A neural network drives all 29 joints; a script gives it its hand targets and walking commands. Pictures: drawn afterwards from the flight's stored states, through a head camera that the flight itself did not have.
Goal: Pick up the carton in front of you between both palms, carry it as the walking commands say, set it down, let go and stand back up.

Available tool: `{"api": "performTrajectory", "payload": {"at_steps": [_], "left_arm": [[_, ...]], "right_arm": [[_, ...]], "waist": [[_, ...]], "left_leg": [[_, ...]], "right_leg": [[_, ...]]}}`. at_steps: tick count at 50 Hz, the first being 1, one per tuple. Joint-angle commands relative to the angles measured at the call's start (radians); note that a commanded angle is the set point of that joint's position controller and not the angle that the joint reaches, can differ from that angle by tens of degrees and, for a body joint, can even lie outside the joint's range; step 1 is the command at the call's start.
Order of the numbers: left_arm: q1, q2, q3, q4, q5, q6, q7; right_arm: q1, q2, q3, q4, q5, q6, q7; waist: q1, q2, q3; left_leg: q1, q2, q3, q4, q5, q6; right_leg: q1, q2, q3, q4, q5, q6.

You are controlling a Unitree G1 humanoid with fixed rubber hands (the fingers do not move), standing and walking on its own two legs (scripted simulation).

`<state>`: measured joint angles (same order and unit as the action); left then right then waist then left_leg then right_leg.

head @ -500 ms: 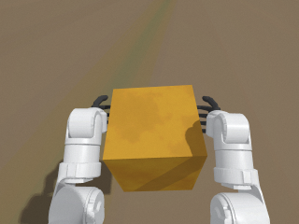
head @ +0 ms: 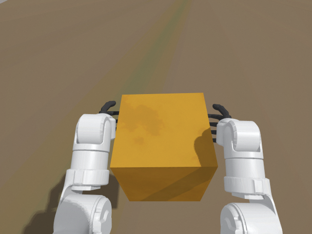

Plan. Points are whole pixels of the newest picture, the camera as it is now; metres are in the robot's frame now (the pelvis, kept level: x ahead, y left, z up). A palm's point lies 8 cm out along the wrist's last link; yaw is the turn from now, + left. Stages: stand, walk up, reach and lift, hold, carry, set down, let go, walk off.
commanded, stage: carry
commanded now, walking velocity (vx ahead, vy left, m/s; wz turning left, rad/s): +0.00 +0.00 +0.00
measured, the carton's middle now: (163, 151) +0.35 +0.00 +0.03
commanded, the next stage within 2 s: none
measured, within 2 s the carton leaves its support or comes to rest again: neither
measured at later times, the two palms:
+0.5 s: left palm (92, 140) +0.30 +0.16 +0.15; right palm (228, 146) +0.29 -0.13 +0.14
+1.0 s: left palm (95, 149) +0.28 +0.14 +0.14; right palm (235, 156) +0.27 -0.14 +0.14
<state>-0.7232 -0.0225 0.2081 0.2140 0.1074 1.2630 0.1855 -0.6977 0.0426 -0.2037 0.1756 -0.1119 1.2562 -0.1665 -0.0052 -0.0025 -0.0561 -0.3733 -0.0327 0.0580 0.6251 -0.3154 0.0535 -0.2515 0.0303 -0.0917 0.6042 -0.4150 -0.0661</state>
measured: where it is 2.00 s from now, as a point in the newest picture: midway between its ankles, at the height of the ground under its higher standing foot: outside the picture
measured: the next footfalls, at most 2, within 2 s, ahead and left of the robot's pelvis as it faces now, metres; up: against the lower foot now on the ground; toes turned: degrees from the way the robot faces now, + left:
none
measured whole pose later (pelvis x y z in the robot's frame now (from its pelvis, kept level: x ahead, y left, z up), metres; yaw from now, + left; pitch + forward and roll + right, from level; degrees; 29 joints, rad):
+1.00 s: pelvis -0.07 +0.00 +0.01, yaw +0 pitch +1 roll +0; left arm -0.74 -0.02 0.21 0.32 0.11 1.26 0.20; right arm -0.72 0.02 -0.18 0.29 -0.11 1.28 -0.17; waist 0.00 0.01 -0.08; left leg -0.38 -0.02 0.07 0.51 -0.15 0.05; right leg -0.28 0.03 -0.11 0.55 -0.29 -0.07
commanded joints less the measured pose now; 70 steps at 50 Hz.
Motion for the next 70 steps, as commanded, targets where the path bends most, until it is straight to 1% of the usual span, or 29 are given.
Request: {"api": "performTrajectory", "payload": {"at_steps": [1,2,4,8,19,23,26,34,39,44,70], "left_arm": [[-0.763,-1.163,-0.543,-0.130,-0.500,-0.038,-0.324],[-0.768,-1.164,-0.544,-0.132,-0.502,-0.039,-0.324],[-0.774,-1.165,-0.545,-0.131,-0.505,-0.039,-0.324],[-0.771,-1.164,-0.537,-0.117,-0.504,-0.040,-0.324],[-0.741,-1.156,-0.479,-0.021,-0.483,-0.049,-0.333],[-0.747,-1.156,-0.464,-0.007,-0.481,-0.052,-0.332],[-0.755,-1.157,-0.457,-0.005,-0.481,-0.052,-0.330],[-0.768,-1.160,-0.448,-0.016,-0.486,-0.046,-0.325],[-0.773,-1.162,-0.449,-0.023,-0.487,-0.042,-0.325],[-0.773,-1.164,-0.450,-0.022,-0.487,-0.039,-0.326],[-0.771,-1.170,-0.449,-0.016,-0.486,-0.034,-0.332]], "right_arm": [[-0.789,1.153,0.565,-0.121,0.498,-0.036,0.287],[-0.791,1.153,0.563,-0.122,0.499,-0.036,0.287],[-0.795,1.152,0.560,-0.123,0.502,-0.038,0.288],[-0.794,1.148,0.551,-0.114,0.502,-0.038,0.290],[-0.789,1.136,0.501,-0.042,0.485,-0.047,0.295],[-0.801,1.134,0.487,-0.036,0.487,-0.051,0.294],[-0.814,1.135,0.482,-0.038,0.491,-0.051,0.292],[-0.832,1.142,0.477,-0.051,0.501,-0.046,0.288],[-0.835,1.146,0.477,-0.054,0.502,-0.042,0.286],[-0.836,1.148,0.477,-0.055,0.501,-0.039,0.286],[-0.855,1.156,0.487,-0.073,0.506,-0.038,0.284]], "waist": [[-0.001,-0.010,-0.519],[-0.002,0.003,-0.515],[-0.002,0.021,-0.506],[-0.002,0.029,-0.479],[-0.003,0.016,-0.411],[-0.003,0.016,-0.395],[-0.002,0.021,-0.393],[-0.001,0.013,-0.410],[0.000,0.006,-0.420],[0.000,0.010,-0.429],[0.004,0.000,-0.444]], "left_leg": [[0.207,0.168,-0.148,-0.010,0.572,0.077],[0.217,0.175,-0.156,-0.020,0.588,0.081],[0.225,0.180,-0.166,-0.039,0.577,0.082],[0.219,0.175,-0.173,-0.078,0.488,0.076],[0.193,0.174,-0.170,-0.150,0.345,0.062],[0.181,0.175,-0.169,-0.167,0.305,0.057],[0.175,0.173,-0.167,-0.176,0.285,0.053],[0.167,0.170,-0.158,-0.184,0.256,0.048],[0.163,0.169,-0.151,-0.180,0.261,0.046],[0.160,0.167,-0.147,-0.175,0.264,0.045],[0.136,0.155,-0.129,-0.154,0.260,0.034]], "right_leg": [[0.194,-0.168,0.119,0.010,0.634,-0.008],[0.180,-0.159,0.115,0.004,0.562,-0.005],[0.163,-0.149,0.114,-0.010,0.465,-0.004],[0.145,-0.144,0.119,-0.041,0.366,-0.007],[0.099,-0.149,0.127,-0.105,0.248,-0.004],[0.086,-0.149,0.129,-0.121,0.214,-0.003],[0.083,-0.152,0.131,-0.127,0.210,-0.004],[0.084,-0.158,0.135,-0.137,0.213,-0.009],[0.085,-0.161,0.137,-0.139,0.230,-0.011],[0.085,-0.165,0.139,-0.137,0.242,-0.015],[0.090,-0.181,0.140,-0.134,0.303,-0.022]]}}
